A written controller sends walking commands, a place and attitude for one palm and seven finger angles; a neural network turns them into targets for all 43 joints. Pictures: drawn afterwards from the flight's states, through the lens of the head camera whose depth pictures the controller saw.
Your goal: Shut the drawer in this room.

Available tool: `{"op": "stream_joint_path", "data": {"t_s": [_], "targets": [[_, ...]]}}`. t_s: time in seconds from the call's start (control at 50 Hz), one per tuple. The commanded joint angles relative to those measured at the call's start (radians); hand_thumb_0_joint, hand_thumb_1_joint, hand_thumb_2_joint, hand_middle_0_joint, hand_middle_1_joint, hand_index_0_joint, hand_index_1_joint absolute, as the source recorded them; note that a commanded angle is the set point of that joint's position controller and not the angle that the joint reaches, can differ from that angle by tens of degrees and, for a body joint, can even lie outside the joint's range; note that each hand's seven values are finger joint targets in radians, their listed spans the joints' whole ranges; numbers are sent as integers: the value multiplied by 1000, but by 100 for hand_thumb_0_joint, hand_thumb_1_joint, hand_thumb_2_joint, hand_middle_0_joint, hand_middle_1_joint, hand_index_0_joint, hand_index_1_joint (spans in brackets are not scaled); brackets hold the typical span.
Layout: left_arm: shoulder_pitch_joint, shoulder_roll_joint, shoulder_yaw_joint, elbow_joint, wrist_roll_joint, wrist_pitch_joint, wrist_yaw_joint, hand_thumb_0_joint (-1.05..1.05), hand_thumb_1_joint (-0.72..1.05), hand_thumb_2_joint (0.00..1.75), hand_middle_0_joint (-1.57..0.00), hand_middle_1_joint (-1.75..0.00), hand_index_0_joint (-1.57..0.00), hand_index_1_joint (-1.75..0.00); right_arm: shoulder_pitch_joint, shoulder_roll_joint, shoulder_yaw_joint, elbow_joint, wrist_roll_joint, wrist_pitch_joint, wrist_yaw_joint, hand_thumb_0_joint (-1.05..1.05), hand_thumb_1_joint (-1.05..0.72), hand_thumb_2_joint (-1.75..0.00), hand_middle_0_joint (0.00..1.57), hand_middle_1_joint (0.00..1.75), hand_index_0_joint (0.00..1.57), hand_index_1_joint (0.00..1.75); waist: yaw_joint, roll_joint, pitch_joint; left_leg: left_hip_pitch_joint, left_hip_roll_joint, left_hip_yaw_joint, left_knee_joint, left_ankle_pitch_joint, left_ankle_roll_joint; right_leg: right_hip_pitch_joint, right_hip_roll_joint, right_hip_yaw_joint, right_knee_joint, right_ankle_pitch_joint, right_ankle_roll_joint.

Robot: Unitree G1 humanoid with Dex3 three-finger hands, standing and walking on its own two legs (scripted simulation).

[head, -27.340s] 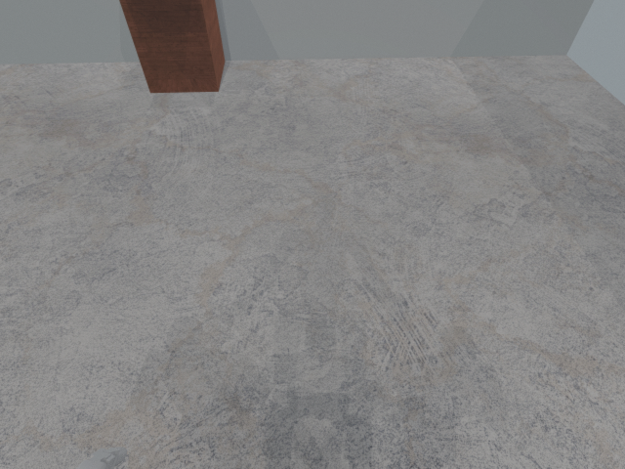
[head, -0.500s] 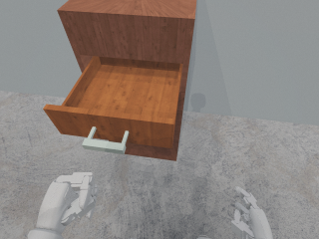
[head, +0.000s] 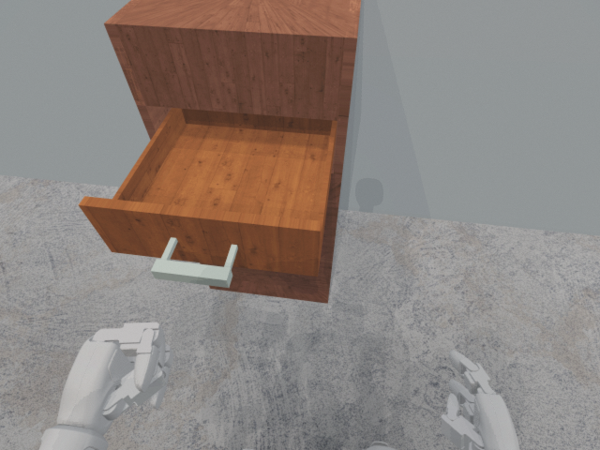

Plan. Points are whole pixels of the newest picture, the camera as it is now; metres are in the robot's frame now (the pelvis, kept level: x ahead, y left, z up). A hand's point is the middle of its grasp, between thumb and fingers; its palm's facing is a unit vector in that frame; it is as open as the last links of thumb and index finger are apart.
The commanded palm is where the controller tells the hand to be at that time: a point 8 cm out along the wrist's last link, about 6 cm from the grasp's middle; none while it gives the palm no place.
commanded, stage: bring the fist close to the handle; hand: left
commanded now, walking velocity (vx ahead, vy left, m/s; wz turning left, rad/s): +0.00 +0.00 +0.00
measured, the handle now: (197, 260) +0.40 +0.19 -0.02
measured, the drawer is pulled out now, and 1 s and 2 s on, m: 0.28 0.28 0.27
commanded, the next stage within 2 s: push the drawer shut in 1.30 s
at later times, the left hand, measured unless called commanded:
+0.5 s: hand (189, 359) +0.23 +0.16 +0.02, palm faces -0.11 -0.99 -0.05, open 3.3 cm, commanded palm +0.22 +0.21 +0.02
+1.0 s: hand (210, 334) +0.28 +0.15 -0.03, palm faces -0.13 -0.99 -0.05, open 3.3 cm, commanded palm +0.26 +0.21 -0.02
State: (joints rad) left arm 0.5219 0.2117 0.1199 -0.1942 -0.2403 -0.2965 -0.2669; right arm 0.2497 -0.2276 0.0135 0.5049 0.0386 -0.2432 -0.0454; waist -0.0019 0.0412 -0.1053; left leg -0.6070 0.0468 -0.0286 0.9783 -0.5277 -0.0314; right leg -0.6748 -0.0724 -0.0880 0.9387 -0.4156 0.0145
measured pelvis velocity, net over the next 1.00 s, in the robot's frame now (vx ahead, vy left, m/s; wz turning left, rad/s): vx -0.02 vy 0.00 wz -0.01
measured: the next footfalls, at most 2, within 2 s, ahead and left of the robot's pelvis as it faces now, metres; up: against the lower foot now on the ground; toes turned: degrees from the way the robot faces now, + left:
none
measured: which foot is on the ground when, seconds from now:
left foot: down 0.00-1.00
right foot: down 0.00-1.00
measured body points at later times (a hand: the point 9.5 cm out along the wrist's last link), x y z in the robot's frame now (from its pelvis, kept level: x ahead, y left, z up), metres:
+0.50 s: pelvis -0.01 +0.01 -0.03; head +0.06 +0.01 +0.42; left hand +0.23 +0.21 +0.03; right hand +0.16 -0.23 -0.10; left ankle -0.02 +0.14 -0.68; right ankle +0.03 -0.13 -0.68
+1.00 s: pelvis -0.02 +0.00 -0.06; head +0.08 +0.00 +0.38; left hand +0.28 +0.20 -0.02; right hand +0.15 -0.25 -0.15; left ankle -0.02 +0.14 -0.68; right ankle +0.03 -0.13 -0.68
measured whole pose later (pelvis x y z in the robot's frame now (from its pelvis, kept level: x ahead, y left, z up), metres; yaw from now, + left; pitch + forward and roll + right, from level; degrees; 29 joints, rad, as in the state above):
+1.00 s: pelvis -0.02 +0.00 -0.06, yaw -1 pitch +20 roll -1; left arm 0.05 0.21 0.13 0.20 -0.19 -0.39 -0.25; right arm 0.21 -0.25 0.00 0.52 0.01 -0.15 -0.02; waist -0.03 0.02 -0.15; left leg -1.02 0.04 -0.03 1.27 -0.61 -0.03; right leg -1.10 -0.08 -0.06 1.23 -0.48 0.01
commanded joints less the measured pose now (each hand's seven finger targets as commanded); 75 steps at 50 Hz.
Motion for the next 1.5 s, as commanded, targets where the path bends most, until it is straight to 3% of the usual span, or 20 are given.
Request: {"op": "stream_joint_path", "data": {"t_s": [0.0, 0.06, 0.14, 0.2, 0.24, 0.28, 0.36, 0.38, 0.52, 0.62, 0.76, 0.8, 0.88, 0.96, 1.04, 1.14, 1.18, 1.34, 1.44, 1.48], "targets": [[-72, 98, 65, -139, -14, -75, -8, 0, 90, 90, -140, -160, -140, -160, -62, -119, -50, -157, -4, -61, -12, 0, -90, -90, 20, 30, 20, 30, -13, -68, -103, -62, -59, 24, -137, 213, 41, 149, 51, 38, -150, 67, -19], [-119, 87, 39, -150, -4, -93, -7, 0, 90, 90, -140, -160, -140, -160, -53, -120, -45, -158, -9, -63, -8, 0, -90, -90, 20, 30, 20, 30, -18, -15, -143, -49, -60, 22, -124, 241, 42, 134, 54, 27, -114, 112, -24], [-162, 105, 51, -124, 5, -115, 5, 0, 90, 90, -140, -160, -140, -160, -54, -126, -48, -150, -13, -59, -4, 0, -90, -90, 20, 30, 20, 30, -21, -25, -154, -77, -55, 16, -104, 239, 40, 100, 58, 17, -80, 108, -27], [-179, 75, 13, -113, 14, -121, 11, 0, 90, 90, -140, -160, -140, -160, -42, -127, -49, -156, -13, -61, 1, 0, -90, -90, 20, 30, 20, 30, -20, 14, -176, -78, -55, 13, -95, 256, 36, 74, 56, 9, -51, 125, -31], [-162, 87, 28, -86, 23, -115, 23, 0, 90, 90, -140, -160, -140, -160, -43, -130, -55, -153, -16, -52, 3, 0, -90, -90, 20, 30, 20, 30, -17, -35, -198, -93, -51, 7, -84, 286, 37, 76, 60, 4, -32, 151, -31], [-181, 67, 2, -99, 27, -114, 27, 0, 90, 90, -140, -160, -140, -160, -41, -129, -54, -162, -19, -47, 9, 0, -90, -90, 20, 30, 20, 30, -16, -1, -212, -104, -55, 11, -73, 284, 35, 62, 55, 6, -18, 155, -30], [-183, 76, 23, -45, 36, -114, 46, 0, 90, 90, -140, -160, -140, -160, -42, -130, -58, -165, -21, -27, 10, 0, -90, -90, 20, 30, 20, 30, -16, -43, -206, -152, -53, 13, -51, 267, 34, 32, 57, 5, 3, 139, -30], [-233, 85, 23, -51, 38, -122, 49, 0, 90, 90, -140, -160, -140, -160, -44, -134, -55, -164, -21, -24, 11, 0, -90, -90, 20, 30, 20, 30, -21, -19, -200, -166, -54, 12, -45, 241, 33, 9, 55, 9, 8, 110, -31], [-357, 66, -7, -5, 41, -151, 52, 0, 90, 90, -140, -160, -140, -160, -33, -142, -55, -154, -27, -22, 10, 0, -90, -90, 20, 30, 20, 30, -36, -15, -272, -193, -53, 8, 6, 227, 34, -50, 51, 14, 50, 92, -32], [-389, 90, 25, 50, 37, -143, 39, 0, 90, 90, -140, -160, -140, -160, -37, -146, -59, -151, -25, -5, 11, 0, -90, -90, 20, 30, 20, 30, -21, -28, -311, -227, -55, 11, 27, 240, 34, -43, 48, 23, 74, 110, -35], [-538, 81, 16, 124, 41, -160, 40, 0, 90, 90, -140, -160, -140, -160, -37, -147, -59, -130, -28, 16, 11, 0, -90, -90, 20, 30, 20, 30, -44, -37, -338, -274, -55, 14, 78, 223, 41, -96, 46, 33, 107, 103, -31], [-527, 109, 51, 149, 37, -165, 38, 0, 90, 90, -140, -160, -140, -160, -32, -148, -62, -125, -29, 21, 14, 0, -90, -90, 20, 30, 20, 30, -29, -36, -361, -287, -58, 19, 86, 231, 40, -74, 44, 41, 112, 119, -33], [-606, 117, 56, 200, 39, -172, 27, 0, 90, 90, -140, -160, -140, -160, -38, -151, -62, -116, -30, 37, 17, 0, -90, -90, 20, 30, 20, 30, -39, -36, -375, -331, -59, 24, 116, 219, 43, -88, 42, 53, 130, 119, -31], [-533, 144, 94, 157, 17, -168, 16, 0, 90, 90, -140, -160, -140, -160, -35, -147, -65, -136, -26, 50, 21, 0, -90, -90, 20, 30, 20, 30, -13, -25, -446, -303, -60, 29, 104, 268, 44, -19, 42, 59, 130, 177, -33], [-555, 121, 65, 180, 10, -154, 8, 0, 90, 90, -140, -160, -140, -160, -33, -150, -63, -135, -21, 62, 18, 0, -90, -90, 20, 30, 20, 30, -43, -58, -381, -326, -57, 28, 111, 231, 48, -55, 47, 58, 117, 140, -27], [-632, 115, 44, 190, 16, -160, 7, 0, 90, 90, -140, -160, -140, -160, -33, -158, -61, -132, -19, 66, 12, 0, -90, -90, 20, 30, 20, 30, -54, -39, -354, -325, -58, 21, 107, 179, 49, -102, 47, 52, 112, 66, -30], [-607, 127, 62, 180, 17, -161, 8, 0, 90, 90, -140, -160, -140, -160, -25, -155, -65, -130, -21, 66, 12, 0, -90, -90, 20, 30, 20, 30, -39, -23, -403, -296, -58, 24, 103, 215, 47, -78, 46, 52, 118, 109, -31], [-562, 117, 51, 191, 25, -151, 22, 0, 90, 90, -140, -160, -140, -160, -26, -156, -62, -145, -21, 82, 19, 0, -90, -90, 20, 30, 20, 30, -33, -34, -372, -297, -57, 17, 93, 240, 44, -85, 49, 37, 131, 133, -36], [-683, 124, 41, 186, 44, -158, 47, 0, 90, 90, -140, -160, -140, -160, -20, -157, -61, -132, -26, 87, 14, 0, -90, -90, 20, 30, 20, 30, -58, -42, -361, -301, -55, 13, 105, 215, 46, -117, 51, 38, 131, 107, -34], [-692, 121, 49, 210, 50, -162, 50, 0, 90, 90, -140, -160, -140, -160, -19, -156, -61, -124, -26, 86, 14, 0, -90, -90, 20, 30, 20, 30, -48, -16, -378, -290, -55, 15, 99, 218, 42, -117, 48, 38, 133, 109, -35]]}}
